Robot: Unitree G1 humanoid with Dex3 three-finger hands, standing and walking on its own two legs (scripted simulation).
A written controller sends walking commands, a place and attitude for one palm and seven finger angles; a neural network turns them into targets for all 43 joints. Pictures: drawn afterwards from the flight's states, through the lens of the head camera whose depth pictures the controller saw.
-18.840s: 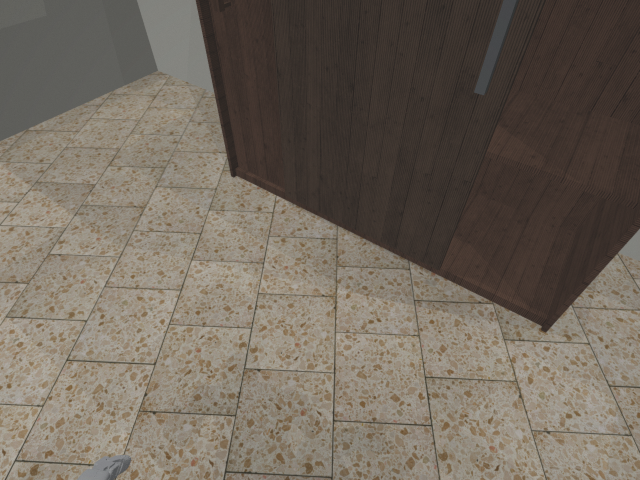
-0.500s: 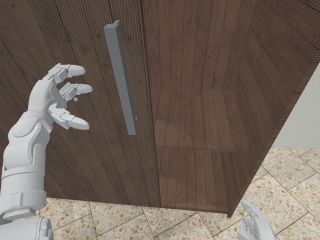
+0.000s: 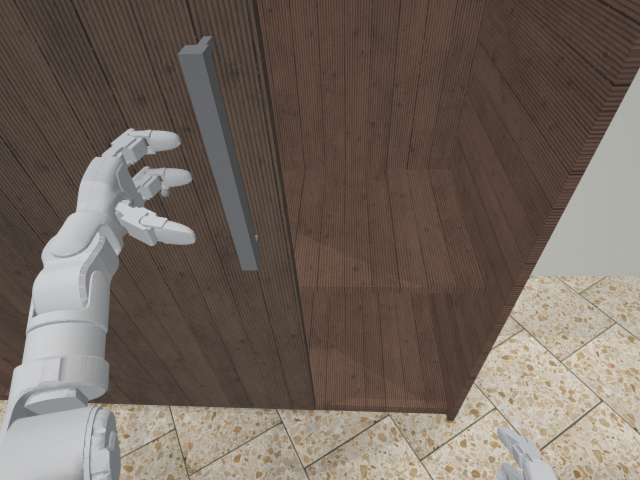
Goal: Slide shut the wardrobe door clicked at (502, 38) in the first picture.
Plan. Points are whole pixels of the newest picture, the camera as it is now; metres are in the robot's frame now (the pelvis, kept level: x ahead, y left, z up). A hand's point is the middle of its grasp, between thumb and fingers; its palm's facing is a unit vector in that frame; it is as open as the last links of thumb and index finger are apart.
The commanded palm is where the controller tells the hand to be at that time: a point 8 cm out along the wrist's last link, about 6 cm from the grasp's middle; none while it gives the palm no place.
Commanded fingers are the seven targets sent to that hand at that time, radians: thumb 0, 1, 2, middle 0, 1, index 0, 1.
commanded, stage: move the hooked fingers beside the handle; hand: left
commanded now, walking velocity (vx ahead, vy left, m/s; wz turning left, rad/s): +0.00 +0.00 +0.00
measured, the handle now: (232, 172) +0.46 +0.14 +0.18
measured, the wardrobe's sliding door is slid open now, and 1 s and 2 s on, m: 0.40 0.40 0.40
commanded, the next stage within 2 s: none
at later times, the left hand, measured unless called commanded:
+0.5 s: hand (170, 181) +0.39 +0.19 +0.22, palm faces +0.01 -1.00 -0.04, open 14.0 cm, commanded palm +0.37 +0.24 +0.20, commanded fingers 0.00 -0.50 0.30 -0.30 -1.20 -0.30 -1.20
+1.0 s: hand (168, 199) +0.39 +0.20 +0.19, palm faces +0.02 -1.00 -0.03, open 14.0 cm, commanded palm +0.36 +0.25 +0.20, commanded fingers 0.00 -0.50 0.30 -0.30 -1.20 -0.30 -1.20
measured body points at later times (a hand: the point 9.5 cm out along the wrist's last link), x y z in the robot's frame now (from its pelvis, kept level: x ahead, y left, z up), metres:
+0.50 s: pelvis +0.00 +0.00 +0.00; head -0.02 -0.03 +0.45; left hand +0.38 +0.24 +0.22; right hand +0.14 -0.25 -0.10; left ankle +0.01 +0.11 -0.74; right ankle -0.03 -0.11 -0.74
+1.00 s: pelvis +0.00 +0.00 +0.00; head -0.01 -0.03 +0.45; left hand +0.38 +0.25 +0.19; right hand +0.15 -0.25 -0.10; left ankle +0.01 +0.11 -0.74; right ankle -0.03 -0.11 -0.74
